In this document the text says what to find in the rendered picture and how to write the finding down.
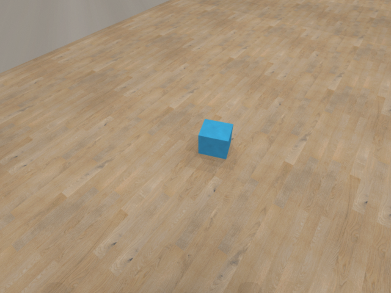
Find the carton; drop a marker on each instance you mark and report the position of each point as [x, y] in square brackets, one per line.
[215, 138]

